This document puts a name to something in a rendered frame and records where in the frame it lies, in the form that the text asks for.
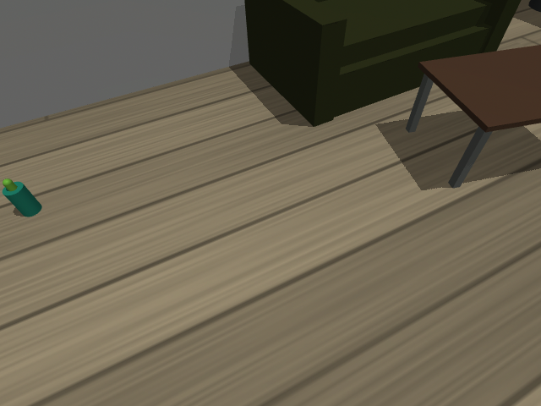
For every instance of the coffee table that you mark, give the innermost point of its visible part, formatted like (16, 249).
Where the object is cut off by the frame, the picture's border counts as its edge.
(497, 90)

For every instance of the sofa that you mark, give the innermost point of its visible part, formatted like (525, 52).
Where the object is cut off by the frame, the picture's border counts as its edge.
(330, 57)

